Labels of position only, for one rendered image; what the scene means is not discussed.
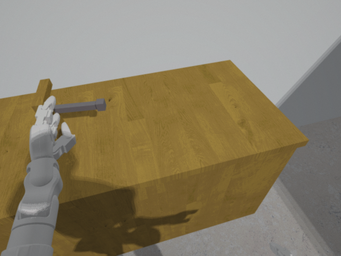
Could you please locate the counter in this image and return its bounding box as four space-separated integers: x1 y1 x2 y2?
0 60 309 256

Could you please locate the robot right hand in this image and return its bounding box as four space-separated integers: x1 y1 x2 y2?
270 242 292 256

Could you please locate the robot left hand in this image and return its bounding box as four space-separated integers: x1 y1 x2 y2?
29 96 76 161

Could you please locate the left robot forearm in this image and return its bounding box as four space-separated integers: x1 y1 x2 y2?
1 158 63 256

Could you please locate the tap lever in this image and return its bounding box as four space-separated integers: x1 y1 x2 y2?
53 98 107 114

